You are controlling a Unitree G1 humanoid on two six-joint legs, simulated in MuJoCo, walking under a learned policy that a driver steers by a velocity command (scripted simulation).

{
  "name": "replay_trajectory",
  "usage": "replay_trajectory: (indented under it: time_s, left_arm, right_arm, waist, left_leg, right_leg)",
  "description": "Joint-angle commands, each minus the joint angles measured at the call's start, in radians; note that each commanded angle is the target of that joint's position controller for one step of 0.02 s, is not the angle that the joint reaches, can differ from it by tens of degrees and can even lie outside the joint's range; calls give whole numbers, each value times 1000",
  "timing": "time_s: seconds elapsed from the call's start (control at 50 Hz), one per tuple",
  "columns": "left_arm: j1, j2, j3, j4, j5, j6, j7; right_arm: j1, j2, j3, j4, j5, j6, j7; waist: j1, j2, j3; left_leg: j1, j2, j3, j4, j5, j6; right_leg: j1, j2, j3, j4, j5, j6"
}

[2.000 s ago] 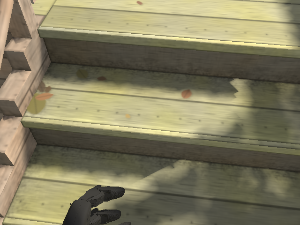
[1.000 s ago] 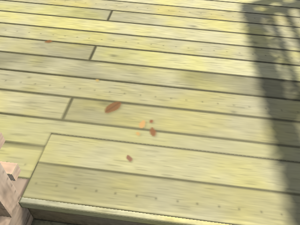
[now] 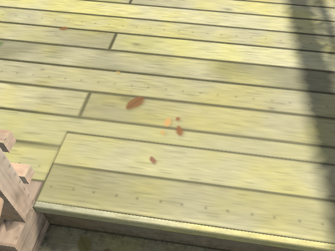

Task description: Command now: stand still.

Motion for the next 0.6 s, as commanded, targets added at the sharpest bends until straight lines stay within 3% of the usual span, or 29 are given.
replay_trajectory:
  time_s: [0.02,0.04,0.06,0.08,0.1,0.32,0.34,0.4,0.46,0.54,0.56,0.6]
  left_arm:
    - [61,83,8,-13,7,-8,-4]
    - [69,78,4,-8,-4,-12,-10]
    - [59,98,8,-12,-1,-11,-14]
    - [59,99,8,-21,10,-10,-13]
    - [54,96,7,-24,11,-9,-13]
    - [54,97,-3,-56,8,-2,-19]
    - [62,105,-3,-57,14,-4,-24]
    - [40,102,-8,-68,10,-11,-36]
    - [53,110,-12,-72,13,-13,-27]
    - [48,112,-16,-82,13,-13,-22]
    - [34,105,-17,-85,7,-9,-22]
    - [40,111,-15,-81,3,-5,-20]
  right_arm:
    - [49,-85,-10,-4,0,-8,-4]
    - [49,-91,-7,-10,9,-11,-5]
    - [57,-78,-4,-1,17,-14,-6]
    - [78,-72,-1,11,16,-15,-8]
    - [83,-77,0,16,14,-17,-9]
    - [102,-93,8,45,19,-39,4]
    - [105,-106,5,47,18,-33,2]
    - [114,-93,14,54,18,-21,1]
    - [94,-113,13,37,30,-24,7]
    - [95,-112,16,33,25,-26,11]
    - [112,-90,22,49,19,-29,11]
    - [126,-105,19,52,11,-38,10]
  waist:
    - [-15,17,35]
    - [-21,33,37]
    - [-26,14,37]
    - [-18,22,42]
    - [-20,18,49]
    - [-12,15,37]
    - [-12,21,32]
    - [-16,15,23]
    - [-13,34,25]
    - [-17,30,35]
    - [-18,22,35]
    - [-27,8,46]
  left_leg:
    - [49,62,-74,-90,-44,38]
    - [56,59,-63,-70,-44,40]
    - [39,63,-67,-70,-64,46]
    - [9,64,-62,-76,-92,43]
    - [-5,65,-63,-79,-96,40]
    - [-41,75,-66,-60,-57,31]
    - [-31,68,-69,-55,-47,35]
    - [-30,68,-65,-37,-37,42]
    - [-45,71,-71,-30,-39,38]
    - [-49,72,-75,-28,-39,37]
    - [-55,78,-69,-36,-53,36]
    - [-42,81,-75,-48,-28,30]
  right_leg:
    - [-101,-18,40,-101,-36,-55]
    - [-111,-23,47,-109,-29,-62]
    - [-108,-19,46,-108,-35,-64]
    - [-78,-20,50,-117,-24,-62]
    - [-72,-17,50,-113,-19,-63]
    - [-23,-12,51,-107,53,-75]
    - [-24,-12,50,-103,67,-78]
    - [-28,-9,50,-100,87,-83]
    - [-26,-17,58,-95,52,-87]
    - [-41,-17,60,-95,44,-87]
    - [-40,-13,53,-102,39,-82]
    - [-45,-9,51,-97,74,-76]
